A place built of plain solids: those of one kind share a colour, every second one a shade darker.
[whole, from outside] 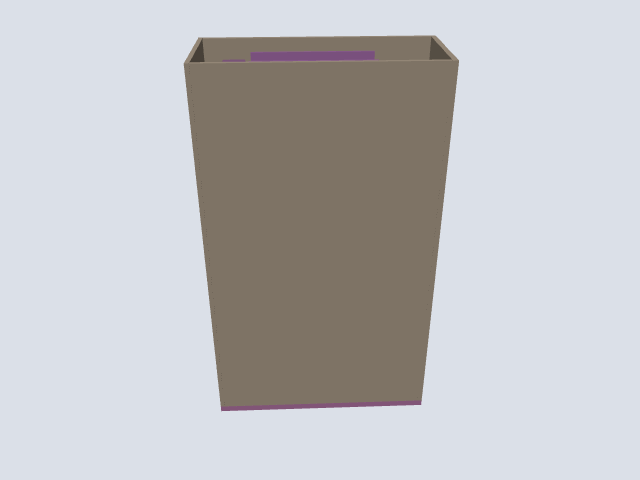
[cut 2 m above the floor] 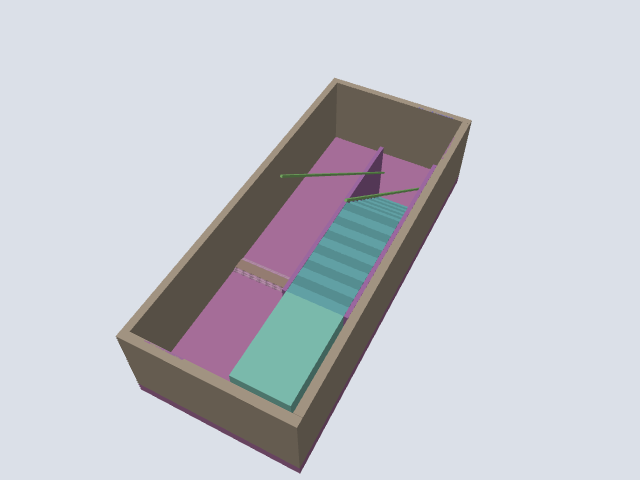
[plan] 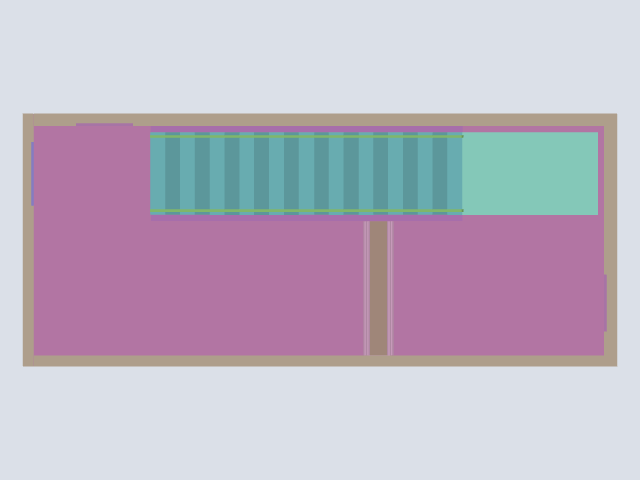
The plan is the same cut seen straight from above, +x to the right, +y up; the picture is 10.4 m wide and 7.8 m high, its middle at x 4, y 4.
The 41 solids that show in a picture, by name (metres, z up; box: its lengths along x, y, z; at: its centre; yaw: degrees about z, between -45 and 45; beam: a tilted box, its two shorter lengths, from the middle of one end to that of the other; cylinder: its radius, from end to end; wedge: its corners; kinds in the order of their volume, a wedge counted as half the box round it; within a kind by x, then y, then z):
{
 "wall_1": {"box": [0.18, 4.11, 16.26], "at": [-0.74, 4.0, 8.13]},
 "wall_2": {"box": [9.27, 0.18, 16.26], "at": [3.98, 2.04, 8.13]},
 "wall_3": {"box": [9.27, 0.2, 16.26], "at": [3.98, 5.95, 8.13]},
 "wall_4": {"box": [0.21, 4.11, 16.26], "at": [8.72, 4.0, 8.13]},
 "wall_wall_1": {"box": [5.07, 0.1, 15.72], "at": [3.78, 4.36, 7.86]},
 "wall_wall_2": {"box": [5.07, 0.1, 15.72], "at": [3.78, 5.8, 7.86]},
 "tread_slab_1": {"box": [0.25, 1.35, 0.2], "at": [1.37, 5.08, 0.1]},
 "tread_slab_2": {"box": [0.25, 1.35, 0.4], "at": [1.61, 5.08, 0.2]},
 "tread_slab_3": {"box": [0.25, 1.35, 0.6], "at": [1.85, 5.08, 0.3]},
 "tread_slab_4": {"box": [0.25, 1.35, 0.8], "at": [2.09, 5.08, 0.4]},
 "tread_slab_5": {"box": [0.25, 1.35, 1.01], "at": [2.33, 5.08, 0.5]},
 "tread_slab_6": {"box": [0.25, 1.35, 1.21], "at": [2.57, 5.08, 0.6]},
 "tread_slab_7": {"box": [0.25, 1.35, 1.41], "at": [2.81, 5.08, 0.7]},
 "tread_slab_8": {"box": [0.25, 1.35, 1.61], "at": [3.05, 5.08, 0.81]},
 "tread_slab_9": {"box": [0.25, 1.35, 1.81], "at": [3.3, 5.08, 0.91]},
 "tread_slab_10": {"box": [0.25, 1.35, 2.01], "at": [3.54, 5.08, 1.01]},
 "tread_slab_11": {"box": [0.25, 1.35, 2.22], "at": [3.78, 5.08, 1.11]},
 "tread_slab_12": {"box": [0.25, 1.35, 2.42], "at": [4.02, 5.08, 1.21]},
 "tread_slab_13": {"box": [0.25, 1.35, 2.63], "at": [4.26, 5.08, 1.31]},
 "tread_slab_14": {"box": [0.25, 1.35, 2.83], "at": [4.51, 5.08, 1.41]},
 "tread_slab_15": {"box": [0.25, 1.35, 3.03], "at": [4.75, 5.08, 1.52]},
 "tread_slab_16": {"box": [0.25, 1.35, 3.23], "at": [4.99, 5.08, 1.62]},
 "tread_slab_17": {"box": [0.25, 1.35, 3.43], "at": [5.23, 5.08, 1.72]},
 "tread_slab_18": {"box": [0.25, 1.35, 3.63], "at": [5.47, 5.08, 1.82]},
 "tread_slab_19": {"box": [0.25, 1.35, 3.83], "at": [5.71, 5.08, 1.92]},
 "tread_slab_20": {"box": [0.25, 1.35, 4.03], "at": [5.95, 5.08, 2.02]},
 "tread_slab_21": {"box": [0.25, 1.35, 4.24], "at": [6.19, 5.08, 2.12]},
 "landing_slab_1": {"box": [2.21, 1.35, 4.44], "at": [7.41, 5.08, 2.22]},
 "floor_slab_1": {"box": [9.66, 4.11, 0.3], "at": [4.0, 4.0, -0.15]},
 "corr_cablecover_1": {"box": [0.5, 2.18, 0.09], "at": [4.95, 3.22, -0.04]},
 "corr_cablecover_2": {"box": [0.46, 2.18, 0.09], "at": [4.95, 3.22, -0.03]},
 "corr_cablecover_3": {"box": [0.41, 2.18, 0.09], "at": [4.95, 3.22, -0.02]},
 "corr_cablecover_4": {"box": [0.37, 2.18, 0.09], "at": [4.95, 3.22, -0.01]},
 "corr_cablecover_5": {"box": [0.33, 2.18, 0.09], "at": [4.95, 3.22, 0.0]},
 "door_leaf_1": {"box": [0.93, 0.045, 2.1], "at": [0.5, 5.87, 1.05]},
 "door_leaf_2": {"box": [0.93, 0.045, 2.1], "at": [0.55, 5.87, 14.37]},
 "door_leaf_3": {"box": [0.045, 0.93, 2.1], "at": [8.64, 2.97, 1.05]},
 "door_front_leaf_1": {"box": [0.045, 1.04, 2.12], "at": [-0.67, 5.07, 1.06]},
 "corr_cablecover_top_1": {"box": [0.28, 2.18, 0.09], "at": [4.95, 3.22, 0.01]},
 "handrail_rail_1": {"beam": [0.045, 0.045], "from": [1.25, 4.48, 1.14], "to": [6.32, 4.48, 5.38]},
 "handrail_rail_2": {"beam": [0.045, 0.045], "from": [1.25, 5.68, 1.14], "to": [6.32, 5.68, 5.38]}
}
